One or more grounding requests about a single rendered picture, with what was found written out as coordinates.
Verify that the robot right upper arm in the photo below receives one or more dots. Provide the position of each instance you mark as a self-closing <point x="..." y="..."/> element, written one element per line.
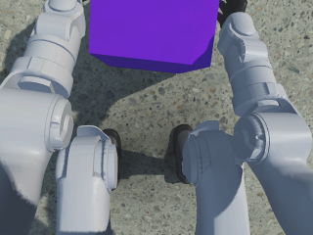
<point x="276" y="147"/>

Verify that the robot left forearm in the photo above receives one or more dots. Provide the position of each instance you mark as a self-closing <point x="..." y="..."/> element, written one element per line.
<point x="51" y="50"/>

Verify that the robot right shin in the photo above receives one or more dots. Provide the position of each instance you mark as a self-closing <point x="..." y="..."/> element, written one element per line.
<point x="204" y="126"/>

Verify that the carton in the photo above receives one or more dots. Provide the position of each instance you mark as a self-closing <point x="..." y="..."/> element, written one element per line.
<point x="173" y="36"/>

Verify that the right robot hand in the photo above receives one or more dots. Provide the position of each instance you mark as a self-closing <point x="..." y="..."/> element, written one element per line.
<point x="230" y="7"/>

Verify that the robot left thigh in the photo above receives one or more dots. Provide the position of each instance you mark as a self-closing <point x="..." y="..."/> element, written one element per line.
<point x="83" y="194"/>

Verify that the robot right forearm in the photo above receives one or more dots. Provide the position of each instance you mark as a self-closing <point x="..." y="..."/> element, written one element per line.
<point x="254" y="86"/>

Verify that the robot left upper arm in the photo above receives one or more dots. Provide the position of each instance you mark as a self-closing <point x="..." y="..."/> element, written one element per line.
<point x="33" y="125"/>

